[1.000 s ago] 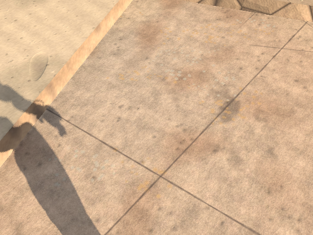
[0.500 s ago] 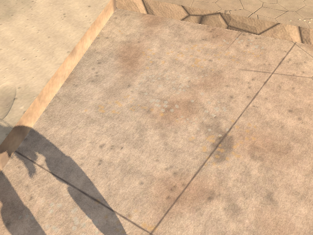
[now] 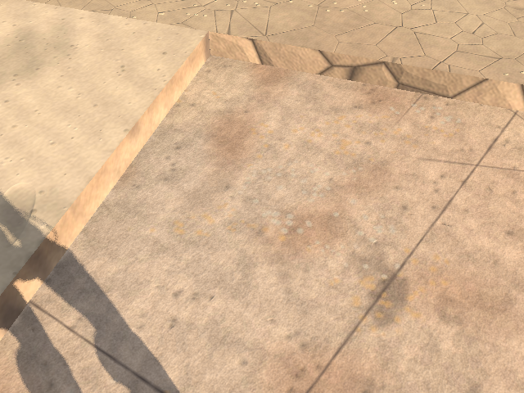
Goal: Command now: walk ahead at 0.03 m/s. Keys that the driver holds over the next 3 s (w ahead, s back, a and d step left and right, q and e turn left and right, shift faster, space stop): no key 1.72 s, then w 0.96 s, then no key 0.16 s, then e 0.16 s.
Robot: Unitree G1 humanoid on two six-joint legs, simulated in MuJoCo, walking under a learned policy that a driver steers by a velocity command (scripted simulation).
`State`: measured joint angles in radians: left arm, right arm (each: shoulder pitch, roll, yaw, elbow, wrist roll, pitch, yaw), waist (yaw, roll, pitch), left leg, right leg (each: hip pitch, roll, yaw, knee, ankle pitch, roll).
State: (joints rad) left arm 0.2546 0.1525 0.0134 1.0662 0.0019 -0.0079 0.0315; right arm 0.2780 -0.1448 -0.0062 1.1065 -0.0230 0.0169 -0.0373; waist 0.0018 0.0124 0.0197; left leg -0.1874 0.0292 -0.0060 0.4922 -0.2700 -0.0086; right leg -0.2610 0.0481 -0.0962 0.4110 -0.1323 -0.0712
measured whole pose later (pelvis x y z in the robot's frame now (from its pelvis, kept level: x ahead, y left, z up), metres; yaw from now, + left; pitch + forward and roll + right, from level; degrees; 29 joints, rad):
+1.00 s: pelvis +0.04 +0.04 +0.01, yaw -1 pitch -1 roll +0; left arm 0.30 0.12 0.00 1.17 0.01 -0.01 0.04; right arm 0.36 -0.11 0.02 1.14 -0.01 -0.03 -0.05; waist 0.01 0.00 0.03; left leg -0.07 -0.03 0.02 0.38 -0.28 0.04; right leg -0.20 0.00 -0.05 0.40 -0.18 -0.01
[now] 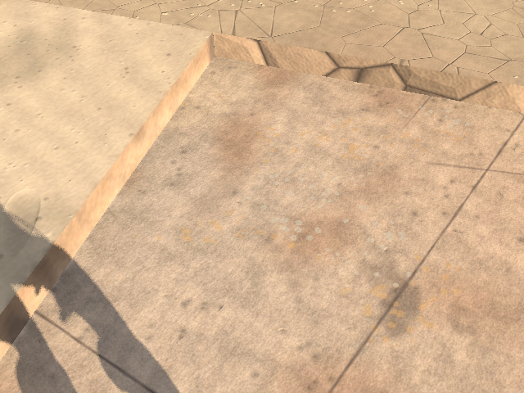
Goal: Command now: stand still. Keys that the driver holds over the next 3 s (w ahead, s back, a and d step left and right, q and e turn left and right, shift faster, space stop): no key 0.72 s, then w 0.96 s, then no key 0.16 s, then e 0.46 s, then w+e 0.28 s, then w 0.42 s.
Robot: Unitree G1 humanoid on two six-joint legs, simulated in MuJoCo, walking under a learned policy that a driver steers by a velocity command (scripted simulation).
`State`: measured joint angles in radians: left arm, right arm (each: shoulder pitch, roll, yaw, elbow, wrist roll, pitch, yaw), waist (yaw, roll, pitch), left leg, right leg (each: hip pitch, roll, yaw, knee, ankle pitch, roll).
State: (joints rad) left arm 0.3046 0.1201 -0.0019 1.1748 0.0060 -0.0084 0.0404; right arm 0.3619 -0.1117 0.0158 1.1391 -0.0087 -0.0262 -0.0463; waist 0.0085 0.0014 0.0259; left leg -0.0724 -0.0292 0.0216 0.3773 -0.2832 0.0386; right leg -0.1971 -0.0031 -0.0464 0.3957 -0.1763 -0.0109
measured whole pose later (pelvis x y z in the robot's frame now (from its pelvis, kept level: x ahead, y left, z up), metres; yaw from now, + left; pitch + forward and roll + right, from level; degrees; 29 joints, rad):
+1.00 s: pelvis +0.06 -0.01 -0.01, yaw +0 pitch +0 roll +1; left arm 0.27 0.16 0.03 1.06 0.02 -0.04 -0.01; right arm 0.54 -0.16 -0.03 1.15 -0.03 -0.05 -0.03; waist -0.04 0.03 0.00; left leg 0.04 -0.03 0.01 0.31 -0.35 0.05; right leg -0.40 -0.03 -0.08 0.75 -0.39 -0.06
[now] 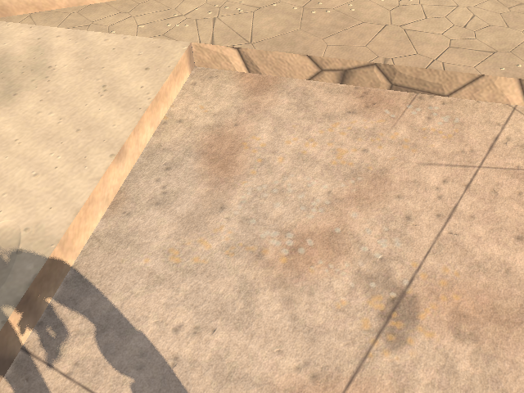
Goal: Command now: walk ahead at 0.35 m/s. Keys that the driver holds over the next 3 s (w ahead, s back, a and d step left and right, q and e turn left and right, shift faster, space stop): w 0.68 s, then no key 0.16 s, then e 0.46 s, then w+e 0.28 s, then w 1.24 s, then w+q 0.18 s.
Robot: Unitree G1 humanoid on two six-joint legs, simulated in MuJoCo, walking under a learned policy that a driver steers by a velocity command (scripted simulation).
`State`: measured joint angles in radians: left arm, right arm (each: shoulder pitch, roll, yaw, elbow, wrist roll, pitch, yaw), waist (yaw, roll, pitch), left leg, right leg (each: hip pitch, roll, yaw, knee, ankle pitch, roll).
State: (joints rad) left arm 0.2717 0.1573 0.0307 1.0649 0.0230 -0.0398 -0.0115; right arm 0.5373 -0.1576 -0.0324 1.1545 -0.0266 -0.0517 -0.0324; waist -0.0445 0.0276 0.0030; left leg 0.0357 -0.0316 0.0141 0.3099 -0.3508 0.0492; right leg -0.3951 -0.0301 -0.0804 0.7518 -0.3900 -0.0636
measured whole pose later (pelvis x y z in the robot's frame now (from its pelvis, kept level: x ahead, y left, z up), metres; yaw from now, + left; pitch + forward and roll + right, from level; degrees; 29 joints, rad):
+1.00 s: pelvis +0.49 -0.02 +0.00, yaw -3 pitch -1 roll +1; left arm 0.15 0.16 0.03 0.96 0.02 -0.03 0.00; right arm 0.37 -0.14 -0.02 1.07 -0.02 -0.09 -0.02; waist -0.02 -0.03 0.09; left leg -0.05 -0.07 0.15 0.31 -0.26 0.09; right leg -0.52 -0.03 -0.06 0.70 -0.11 -0.06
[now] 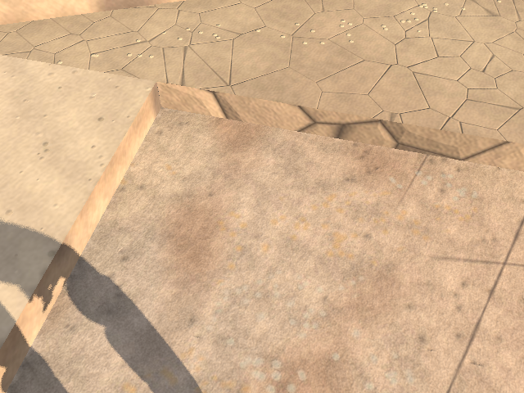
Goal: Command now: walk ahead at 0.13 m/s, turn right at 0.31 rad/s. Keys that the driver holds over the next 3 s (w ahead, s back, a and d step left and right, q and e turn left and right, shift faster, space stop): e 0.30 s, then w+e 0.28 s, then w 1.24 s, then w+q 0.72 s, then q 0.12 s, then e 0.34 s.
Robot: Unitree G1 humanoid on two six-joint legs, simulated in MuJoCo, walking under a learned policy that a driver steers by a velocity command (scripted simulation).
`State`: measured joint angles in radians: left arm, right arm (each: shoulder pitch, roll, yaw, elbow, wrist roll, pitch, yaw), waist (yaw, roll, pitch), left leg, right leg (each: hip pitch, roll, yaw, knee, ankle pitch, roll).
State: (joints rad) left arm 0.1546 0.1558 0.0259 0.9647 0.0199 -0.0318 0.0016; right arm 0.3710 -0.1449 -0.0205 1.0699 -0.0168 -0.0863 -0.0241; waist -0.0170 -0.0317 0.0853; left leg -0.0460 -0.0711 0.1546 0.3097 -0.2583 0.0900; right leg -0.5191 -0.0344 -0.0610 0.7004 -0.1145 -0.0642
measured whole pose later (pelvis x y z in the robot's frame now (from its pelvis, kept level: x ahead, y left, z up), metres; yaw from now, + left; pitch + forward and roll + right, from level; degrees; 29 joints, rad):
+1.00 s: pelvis +0.18 -0.08 -0.01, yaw -24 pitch +3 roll +0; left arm 0.05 0.23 0.04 0.76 0.04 -0.03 -0.06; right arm 0.50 -0.21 -0.05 0.97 -0.02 -0.08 0.01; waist -0.09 -0.01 0.01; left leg 0.06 0.05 0.05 0.29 -0.39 -0.03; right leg -0.45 0.00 -0.07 0.53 -0.20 -0.06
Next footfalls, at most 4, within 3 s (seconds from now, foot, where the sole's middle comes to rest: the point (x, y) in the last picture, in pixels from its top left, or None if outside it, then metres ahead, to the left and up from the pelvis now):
0.10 right None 0.15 -0.08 -0.78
0.60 left None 0.13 0.10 -0.78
1.02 right None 0.26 -0.22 -0.78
1.52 left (333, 325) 0.63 -0.18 -0.78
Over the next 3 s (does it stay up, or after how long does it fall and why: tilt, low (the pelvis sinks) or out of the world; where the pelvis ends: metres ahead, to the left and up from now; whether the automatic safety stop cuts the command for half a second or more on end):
stays up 1.07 -0.37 0.00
